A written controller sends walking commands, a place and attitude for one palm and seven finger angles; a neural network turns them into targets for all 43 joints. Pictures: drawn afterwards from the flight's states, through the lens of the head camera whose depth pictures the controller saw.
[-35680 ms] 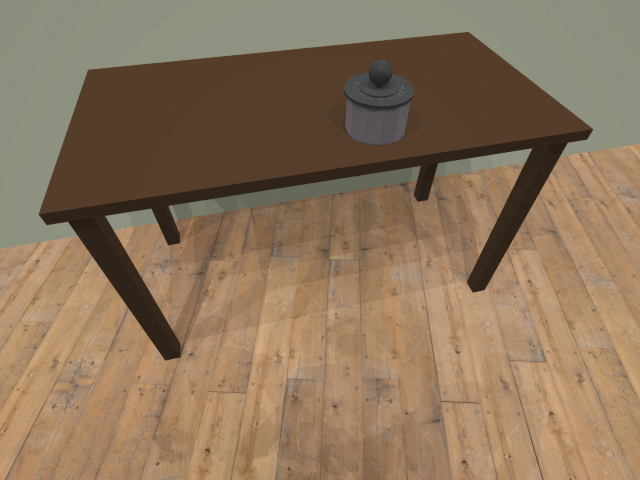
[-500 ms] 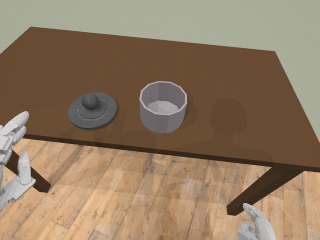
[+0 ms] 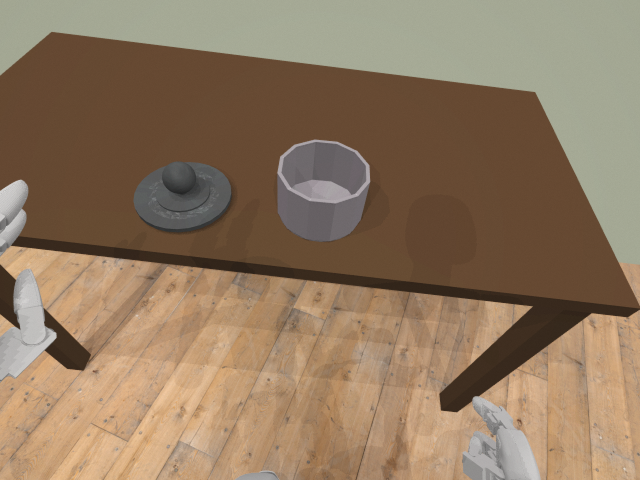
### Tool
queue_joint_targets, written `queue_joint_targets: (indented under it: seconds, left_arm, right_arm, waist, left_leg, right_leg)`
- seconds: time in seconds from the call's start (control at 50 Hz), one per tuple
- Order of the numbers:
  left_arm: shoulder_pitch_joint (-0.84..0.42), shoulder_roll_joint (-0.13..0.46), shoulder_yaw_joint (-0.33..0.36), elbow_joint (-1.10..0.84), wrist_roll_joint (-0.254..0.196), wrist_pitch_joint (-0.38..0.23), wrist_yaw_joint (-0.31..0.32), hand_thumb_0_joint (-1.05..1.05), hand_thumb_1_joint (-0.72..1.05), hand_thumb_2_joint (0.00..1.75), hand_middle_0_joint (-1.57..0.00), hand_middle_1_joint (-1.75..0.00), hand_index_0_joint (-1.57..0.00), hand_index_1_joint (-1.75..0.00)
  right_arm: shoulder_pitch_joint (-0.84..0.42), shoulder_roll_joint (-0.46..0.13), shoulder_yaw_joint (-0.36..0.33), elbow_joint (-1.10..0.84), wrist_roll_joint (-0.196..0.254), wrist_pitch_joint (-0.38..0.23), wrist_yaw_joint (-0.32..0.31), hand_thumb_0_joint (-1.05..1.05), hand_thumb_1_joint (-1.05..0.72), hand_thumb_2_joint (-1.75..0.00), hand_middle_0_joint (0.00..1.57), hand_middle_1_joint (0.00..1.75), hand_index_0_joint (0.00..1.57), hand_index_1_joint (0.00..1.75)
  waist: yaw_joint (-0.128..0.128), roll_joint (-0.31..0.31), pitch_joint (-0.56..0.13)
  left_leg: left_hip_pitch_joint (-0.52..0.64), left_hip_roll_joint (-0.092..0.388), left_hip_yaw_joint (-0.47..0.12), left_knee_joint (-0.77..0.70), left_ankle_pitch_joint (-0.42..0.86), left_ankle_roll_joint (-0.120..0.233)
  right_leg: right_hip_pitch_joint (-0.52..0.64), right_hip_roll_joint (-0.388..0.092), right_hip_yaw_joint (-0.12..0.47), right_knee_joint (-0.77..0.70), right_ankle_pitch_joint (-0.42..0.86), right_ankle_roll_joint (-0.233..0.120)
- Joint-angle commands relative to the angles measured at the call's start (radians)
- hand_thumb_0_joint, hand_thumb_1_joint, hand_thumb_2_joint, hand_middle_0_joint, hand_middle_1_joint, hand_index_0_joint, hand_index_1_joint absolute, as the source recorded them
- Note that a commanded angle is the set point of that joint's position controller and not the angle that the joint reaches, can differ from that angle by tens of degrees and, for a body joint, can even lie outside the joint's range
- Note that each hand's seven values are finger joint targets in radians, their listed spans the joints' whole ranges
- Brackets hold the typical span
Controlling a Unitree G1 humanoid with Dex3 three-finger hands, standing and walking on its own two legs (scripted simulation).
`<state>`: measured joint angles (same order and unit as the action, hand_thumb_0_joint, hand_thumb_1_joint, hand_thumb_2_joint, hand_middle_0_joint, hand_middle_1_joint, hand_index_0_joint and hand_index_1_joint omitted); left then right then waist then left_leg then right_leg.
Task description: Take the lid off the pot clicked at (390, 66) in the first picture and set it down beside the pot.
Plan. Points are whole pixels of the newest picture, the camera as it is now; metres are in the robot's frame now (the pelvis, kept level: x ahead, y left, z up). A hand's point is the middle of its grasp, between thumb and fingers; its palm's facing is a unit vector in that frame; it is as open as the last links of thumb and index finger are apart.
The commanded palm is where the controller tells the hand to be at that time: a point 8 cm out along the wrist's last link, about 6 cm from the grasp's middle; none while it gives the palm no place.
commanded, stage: step back with the hand held close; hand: left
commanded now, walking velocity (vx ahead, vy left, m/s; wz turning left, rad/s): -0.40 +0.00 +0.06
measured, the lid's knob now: (179, 177) +0.54 +0.26 +0.02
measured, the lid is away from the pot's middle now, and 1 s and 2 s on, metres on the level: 0.23 0.23 0.23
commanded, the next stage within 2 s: stop stepping back and stand still in 0.54 s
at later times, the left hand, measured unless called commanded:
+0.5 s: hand out of the picture +0.09 +0.21 +0.18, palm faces +0.38 -0.84 -0.39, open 7.4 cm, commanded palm +0.02 +0.26 +0.19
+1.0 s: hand out of the picture -0.04 +0.25 +0.17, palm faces +0.40 -0.83 -0.39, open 7.4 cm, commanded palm -0.11 +0.27 +0.19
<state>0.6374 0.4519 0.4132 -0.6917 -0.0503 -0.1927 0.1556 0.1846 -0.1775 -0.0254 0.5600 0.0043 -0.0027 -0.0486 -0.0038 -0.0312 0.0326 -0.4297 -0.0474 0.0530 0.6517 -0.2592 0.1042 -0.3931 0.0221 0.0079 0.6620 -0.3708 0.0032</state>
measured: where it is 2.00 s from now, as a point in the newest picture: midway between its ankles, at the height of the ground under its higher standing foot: outside the picture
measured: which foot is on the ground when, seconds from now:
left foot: down 0.00-0.72, up 0.74-0.86, down 0.88-1.00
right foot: down 0.00-0.46, up 0.48-0.68, down 0.70-0.88, up 0.90-1.00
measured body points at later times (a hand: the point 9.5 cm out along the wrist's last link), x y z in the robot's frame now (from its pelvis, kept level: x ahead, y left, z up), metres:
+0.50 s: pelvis -0.10 -0.02 -0.02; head -0.09 +0.03 +0.43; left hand +0.06 +0.26 +0.20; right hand +0.06 -0.28 -0.08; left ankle +0.02 +0.07 -0.72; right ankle +0.00 -0.14 -0.71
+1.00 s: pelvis -0.24 -0.01 -0.01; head -0.25 +0.04 +0.44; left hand -0.07 +0.29 +0.19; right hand -0.08 -0.23 -0.07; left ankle -0.16 +0.07 -0.72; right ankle -0.25 -0.13 -0.68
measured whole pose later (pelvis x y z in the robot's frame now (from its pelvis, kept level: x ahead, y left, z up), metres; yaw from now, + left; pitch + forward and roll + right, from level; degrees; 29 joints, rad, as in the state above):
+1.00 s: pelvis -0.24 -0.01 -0.01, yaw +0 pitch -1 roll -2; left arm 0.55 0.46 0.44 -0.62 -0.05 -0.18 0.15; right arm 0.22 -0.14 0.01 0.58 0.03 -0.05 -0.03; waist -0.02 -0.08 -0.01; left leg -0.47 -0.03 0.01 0.72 -0.24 0.07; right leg -0.45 0.05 0.03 1.01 -0.48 0.00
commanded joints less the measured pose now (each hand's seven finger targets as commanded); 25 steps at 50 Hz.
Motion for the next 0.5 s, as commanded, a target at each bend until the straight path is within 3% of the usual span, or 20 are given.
queue_joint_targets:
  seconds: [0.0, 0.02, 0.08, 0.1, 0.12, 0.16, 0.2, 0.22, 0.26, 0.28, 0.3, 0.32, 0.36, 0.38, 0.4, 0.42, 0.44, 0.46, 0.48]
  left_arm:
    - [0.004, 0.136, 0.089, -0.197, 0.011, -0.075, 0.001, 0.0, 0.9, 0.9, -0.2, -0.3, -0.2, -0.3]
    - [0.007, 0.114, 0.069, -0.196, 0.009, -0.082, -0.009, 0.0, 0.9, 0.9, -0.2, -0.3, -0.2, -0.3]
    - [0.02, 0.126, 0.087, -0.212, 0.006, -0.087, -0.016, 0.0, 0.9, 0.9, -0.2, -0.3, -0.2, -0.3]
    - [0.032, 0.147, 0.113, -0.21, 0.003, -0.086, -0.01, 0.0, 0.9, 0.9, -0.2, -0.3, -0.2, -0.3]
    - [0.045, 0.132, 0.104, -0.204, 0.0, -0.087, -0.012, 0.0, 0.9, 0.9, -0.2, -0.3, -0.2, -0.3]
    - [0.024, 0.153, 0.127, -0.216, 0.008, -0.099, -0.012, 0.0, 0.9, 0.9, -0.2, -0.3, -0.2, -0.3]
    - [-0.002, 0.178, 0.158, -0.228, 0.022, -0.108, -0.006, 0.0, 0.9, 0.9, -0.2, -0.3, -0.2, -0.3]
    - [0.01, 0.158, 0.144, -0.211, 0.019, -0.109, -0.005, 0.0, 0.9, 0.9, -0.2, -0.3, -0.2, -0.3]
    - [0.007, 0.157, 0.125, -0.215, 0.005, -0.115, 0.001, 0.0, 0.9, 0.9, -0.2, -0.3, -0.2, -0.3]
    - [0.004, 0.161, 0.119, -0.213, 0.002, -0.117, 0.005, 0.0, 0.9, 0.9, -0.2, -0.3, -0.2, -0.3]
    - [0.002, 0.169, 0.129, -0.209, 0.001, -0.114, 0.015, 0.0, 0.9, 0.9, -0.2, -0.3, -0.2, -0.3]
    - [0.001, 0.155, 0.104, -0.203, 0.002, -0.109, 0.017, 0.0, 0.9, 0.9, -0.2, -0.3, -0.2, -0.3]
    - [-0.052, 0.157, 0.093, -0.233, 0.008, -0.108, 0.023, 0.0, 0.9, 0.9, -0.2, -0.3, -0.2, -0.3]
    - [-0.077, 0.161, 0.094, -0.231, 0.013, -0.108, 0.029, 0.0, 0.9, 0.9, -0.2, -0.3, -0.2, -0.3]
    - [-0.106, 0.165, 0.095, -0.249, 0.018, -0.115, 0.036, 0.0, 0.9, 0.9, -0.2, -0.3, -0.2, -0.3]
    - [-0.085, 0.166, 0.106, -0.224, 0.018, -0.124, 0.044, 0.0, 0.9, 0.9, -0.2, -0.3, -0.2, -0.3]
    - [-0.103, 0.164, 0.109, -0.233, 0.017, -0.126, 0.051, 0.0, 0.9, 0.9, -0.2, -0.3, -0.2, -0.3]
    - [-0.121, 0.177, 0.12, -0.23, 0.013, -0.124, 0.053, 0.0, 0.9, 0.9, -0.2, -0.3, -0.2, -0.3]
    - [-0.128, 0.172, 0.127, -0.214, 0.002, -0.127, 0.045, 0.0, 0.9, 0.9, -0.2, -0.3, -0.2, -0.3]
  right_arm:
    - [-0.07, -0.16, -0.052, -0.127, -0.011, -0.065, 0.005, 0.0, -0.9, -0.9, 0.2, 0.3, 0.2, 0.3]
    - [-0.064, -0.162, -0.05, -0.129, -0.01, -0.062, 0.01, 0.0, -0.9, -0.9, 0.2, 0.3, 0.2, 0.3]
    - [-0.088, -0.174, -0.055, -0.155, -0.002, -0.059, 0.01, 0.0, -0.9, -0.9, 0.2, 0.3, 0.2, 0.3]
    - [-0.089, -0.172, -0.056, -0.155, -0.001, -0.056, 0.008, 0.0, -0.9, -0.9, 0.2, 0.3, 0.2, 0.3]
    - [-0.086, -0.164, -0.054, -0.158, 0.003, -0.052, 0.009, 0.0, -0.9, -0.9, 0.2, 0.3, 0.2, 0.3]
    - [-0.102, -0.173, -0.055, -0.174, 0.012, -0.052, 0.002, 0.0, -0.9, -0.9, 0.2, 0.3, 0.2, 0.3]
    - [-0.093, -0.179, -0.059, -0.181, 0.012, -0.047, -0.004, 0.0, -0.9, -0.9, 0.2, 0.3, 0.2, 0.3]
    - [-0.077, -0.168, -0.064, -0.178, 0.016, -0.042, -0.005, 0.0, -0.9, -0.9, 0.2, 0.3, 0.2, 0.3]
    - [-0.048, -0.153, -0.072, -0.16, 0.013, -0.037, -0.001, 0.0, -0.9, -0.9, 0.2, 0.3, 0.2, 0.3]
    - [-0.039, -0.142, -0.075, -0.149, 0.013, -0.033, 0.001, 0.0, -0.9, -0.9, 0.2, 0.3, 0.2, 0.3]
    - [-0.03, -0.139, -0.076, -0.14, 0.012, -0.026, 0.002, 0.0, -0.9, -0.9, 0.2, 0.3, 0.2, 0.3]
    - [-0.032, -0.128, -0.072, -0.133, 0.015, -0.015, 0.003, 0.0, -0.9, -0.9, 0.2, 0.3, 0.2, 0.3]
    - [-0.053, -0.13, -0.067, -0.138, 0.015, -0.007, -0.001, 0.0, -0.9, -0.9, 0.2, 0.3, 0.2, 0.3]
    - [-0.066, -0.14, -0.063, -0.132, 0.01, -0.01, -0.005, 0.0, -0.9, -0.9, 0.2, 0.3, 0.2, 0.3]
    - [-0.069, -0.157, -0.06, -0.126, 0.007, -0.02, -0.01, 0.0, -0.9, -0.9, 0.2, 0.3, 0.2, 0.3]
    - [-0.077, -0.16, -0.058, -0.121, 0.011, -0.033, -0.017, 0.0, -0.9, -0.9, 0.2, 0.3, 0.2, 0.3]
    - [-0.097, -0.157, -0.049, -0.122, 0.005, -0.053, -0.019, 0.0, -0.9, -0.9, 0.2, 0.3, 0.2, 0.3]
    - [-0.085, -0.14, -0.048, -0.104, 0.0, -0.075, -0.015, 0.0, -0.9, -0.9, 0.2, 0.3, 0.2, 0.3]
    - [-0.051, -0.137, -0.062, -0.08, 0.008, -0.083, -0.003, 0.0, -0.9, -0.9, 0.2, 0.3, 0.2, 0.3]
  waist:
    - [0.008, 0.111, -0.181]
    - [0.008, 0.107, -0.184]
    - [0.01, 0.18, -0.172]
    - [0.009, 0.159, -0.186]
    - [0.008, 0.147, -0.184]
    - [-0.002, 0.135, -0.154]
    - [-0.012, 0.093, -0.117]
    - [-0.015, 0.054, -0.107]
    - [-0.027, -0.055, -0.141]
    - [-0.034, -0.111, -0.178]
    - [-0.038, -0.127, -0.209]
    - [-0.044, -0.14, -0.226]
    - [-0.043, -0.113, -0.166]
    - [-0.041, -0.063, -0.123]
    - [-0.044, 0.042, -0.09]
    - [-0.037, 0.213, -0.074]
    - [-0.038, 0.381, -0.051]
    - [-0.035, 0.357, -0.046]
    - [-0.025, 0.245, -0.076]
  left_leg:
    - [0.151, 0.295, -0.27, -0.177, 0.597, -0.001]
    - [0.139, 0.284, -0.264, -0.186, 0.552, -0.008]
    - [-0.012, 0.289, -0.242, -0.245, 0.189, 0.002]
    - [-0.041, 0.287, -0.242, -0.241, 0.148, 0.004]
    - [-0.062, 0.275, -0.23, -0.221, 0.083, -0.001]
    - [-0.225, 0.246, -0.204, -0.213, -0.252, -0.001]
    - [-0.349, 0.192, -0.189, -0.164, -0.511, -0.005]
    - [-0.313, 0.166, -0.178, -0.098, -0.506, -0.017]
    - [-0.12, 0.085, -0.147, 0.093, -0.341, -0.057]
    - [-0.028, 0.056, -0.123, 0.181, -0.268, -0.07]
    - [0.028, 0.046, -0.118, 0.218, -0.217, -0.078]
    - [0.079, 0.048, -0.118, 0.257, -0.185, -0.08]
    - [0.123, 0.061, -0.136, 0.21, -0.202, -0.073]
    - [0.103, 0.076, -0.153, 0.114, -0.227, -0.062]
    - [0.046, 0.115, -0.202, -0.025, -0.253, -0.041]
    - [-0.089, 0.202, -0.281, -0.176, -0.355, -0.002]
    - [-0.312, 0.315, -0.398, -0.383, -0.479, 0.045]
    - [-0.402, 0.375, -0.422, -0.481, -0.391, 0.055]
    - [-0.337, 0.376, -0.349, -0.429, -0.232, 0.048]
  right_leg:
    - [0.123, -0.034, 0.034, -0.12, 0.092, -0.001]
    - [0.141, -0.029, 0.019, -0.123, 0.095, -0.004]
    - [0.209, -0.027, 0.007, -0.049, 0.062, -0.009]
    - [0.229, -0.029, 0.01, -0.053, 0.086, -0.01]
    - [0.235, -0.043, 0.014, -0.065, 0.115, -0.016]
    - [0.284, -0.074, 0.03, -0.037, 0.16, -0.029]
    - [0.264, -0.11, 0.086, -0.08, 0.058, -0.047]
    - [0.186, -0.139, 0.12, -0.125, -0.022, -0.063]
    - [0.004, -0.249, 0.218, -0.253, -0.014, -0.121]
    - [-0.037, -0.299, 0.238, -0.29, 0.04, -0.138]
    - [-0.052, -0.328, 0.248, -0.3, 0.111, -0.153]
    - [-0.071, -0.338, 0.215, -0.277, 0.16, -0.148]
    - [-0.18, -0.307, 0.156, -0.247, 0.099, -0.118]
    - [-0.205, -0.261, 0.119, -0.215, 0.03, -0.093]
    - [-0.193, -0.197, 0.082, -0.141, -0.007, -0.074]
    - [-0.134, -0.106, 0.029, 0.034, -0.066, -0.06]
    - [0.002, 0.014, -0.003, 0.344, -0.129, -0.036]
    - [0.06, 0.065, 0.048, 0.573, -0.169, -0.017]
    - [0.039, 0.065, 0.094, 0.663, -0.138, -0.011]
